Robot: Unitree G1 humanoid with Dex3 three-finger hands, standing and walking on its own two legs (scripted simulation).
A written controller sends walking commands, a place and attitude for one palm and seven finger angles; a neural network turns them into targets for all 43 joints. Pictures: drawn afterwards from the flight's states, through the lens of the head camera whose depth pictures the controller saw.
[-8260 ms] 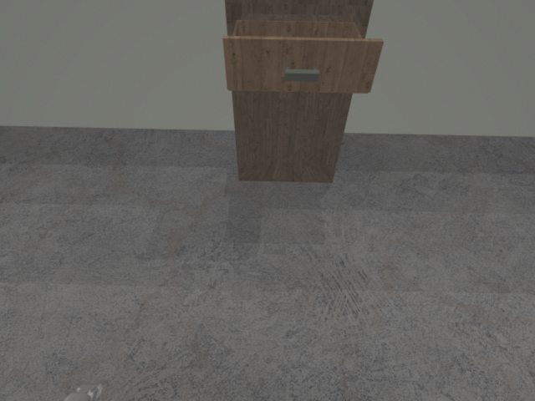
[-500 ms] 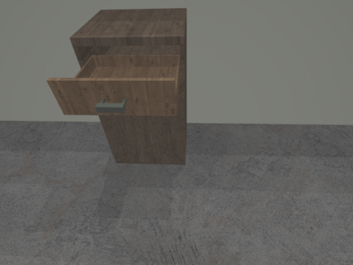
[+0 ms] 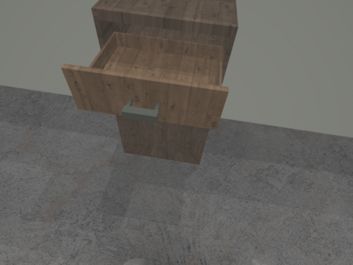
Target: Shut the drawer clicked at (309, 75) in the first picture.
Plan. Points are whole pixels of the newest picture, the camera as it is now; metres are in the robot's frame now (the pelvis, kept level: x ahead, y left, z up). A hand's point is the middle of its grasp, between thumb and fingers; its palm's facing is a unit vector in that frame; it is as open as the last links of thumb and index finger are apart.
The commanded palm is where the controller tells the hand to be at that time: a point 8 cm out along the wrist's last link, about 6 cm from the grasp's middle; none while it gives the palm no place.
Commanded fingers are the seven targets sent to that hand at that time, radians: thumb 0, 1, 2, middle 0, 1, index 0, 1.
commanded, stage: take the last steps up to it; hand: left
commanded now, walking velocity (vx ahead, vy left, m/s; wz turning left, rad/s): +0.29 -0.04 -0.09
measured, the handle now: (142, 108) +0.50 +0.17 +0.03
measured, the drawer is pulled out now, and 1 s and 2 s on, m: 0.30 0.30 0.30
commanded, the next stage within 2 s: come to a stop and stand still in 0.40 s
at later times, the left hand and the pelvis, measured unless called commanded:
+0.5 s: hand (139, 212) +0.27 +0.13 -0.15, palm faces -0.08 -0.97 -0.21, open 7.3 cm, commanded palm none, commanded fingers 0.00 0.90 0.90 -0.20 -0.30 -0.20 -0.30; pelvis +0.15 -0.03 +0.00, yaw -3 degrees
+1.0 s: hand (120, 250) +0.17 +0.16 -0.15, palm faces +0.08 -0.96 -0.26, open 7.3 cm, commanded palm none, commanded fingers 0.00 0.90 0.90 -0.20 -0.30 -0.20 -0.30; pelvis +0.13 -0.03 +0.01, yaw -2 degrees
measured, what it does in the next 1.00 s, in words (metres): walks ahead: right foot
